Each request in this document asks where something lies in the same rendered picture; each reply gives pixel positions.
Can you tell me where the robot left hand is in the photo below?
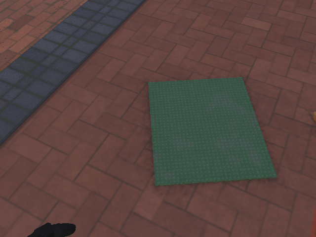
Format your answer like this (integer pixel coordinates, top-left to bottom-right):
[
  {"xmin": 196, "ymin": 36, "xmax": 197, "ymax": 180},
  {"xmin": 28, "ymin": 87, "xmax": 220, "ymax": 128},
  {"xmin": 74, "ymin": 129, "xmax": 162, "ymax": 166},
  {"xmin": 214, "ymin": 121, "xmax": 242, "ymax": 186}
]
[{"xmin": 28, "ymin": 222, "xmax": 76, "ymax": 237}]

